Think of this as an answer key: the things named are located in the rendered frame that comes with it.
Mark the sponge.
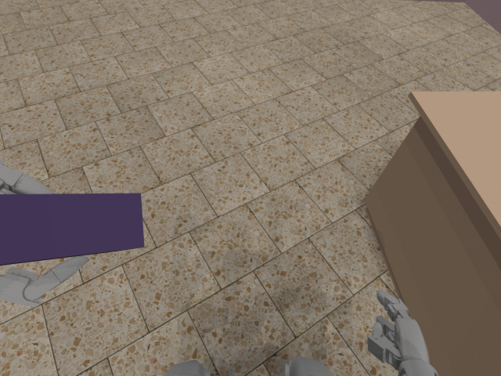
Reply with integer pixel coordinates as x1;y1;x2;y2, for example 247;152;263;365
0;193;144;266

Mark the right robot hand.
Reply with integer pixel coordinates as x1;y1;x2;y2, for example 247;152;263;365
368;290;430;371

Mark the right robot forearm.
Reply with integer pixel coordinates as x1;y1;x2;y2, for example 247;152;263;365
398;360;439;376

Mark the left robot hand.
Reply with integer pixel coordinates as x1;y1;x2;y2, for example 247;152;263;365
0;160;88;308

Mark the robot right thigh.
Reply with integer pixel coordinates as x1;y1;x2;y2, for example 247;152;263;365
282;357;333;376

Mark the table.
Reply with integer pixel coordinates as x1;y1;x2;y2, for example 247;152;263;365
365;92;501;376

